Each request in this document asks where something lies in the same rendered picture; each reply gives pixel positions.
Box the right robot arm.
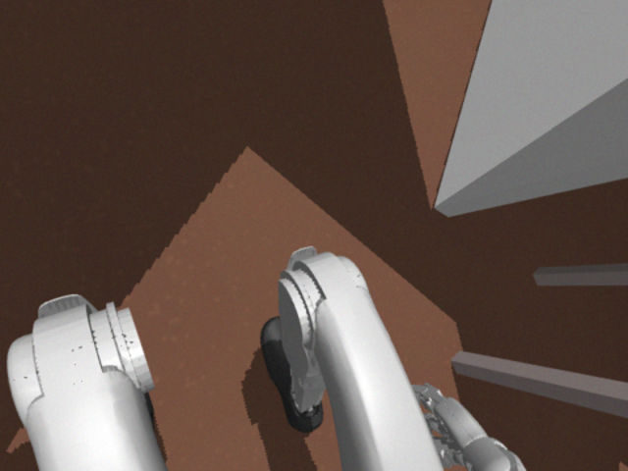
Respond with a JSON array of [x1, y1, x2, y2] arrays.
[[462, 437, 527, 471]]

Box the right robot foot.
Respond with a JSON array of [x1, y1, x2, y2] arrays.
[[260, 316, 323, 433]]

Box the left robot foot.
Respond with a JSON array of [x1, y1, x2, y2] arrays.
[[144, 392, 163, 456]]

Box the right robot hand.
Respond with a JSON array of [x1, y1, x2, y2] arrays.
[[411, 383, 488, 468]]

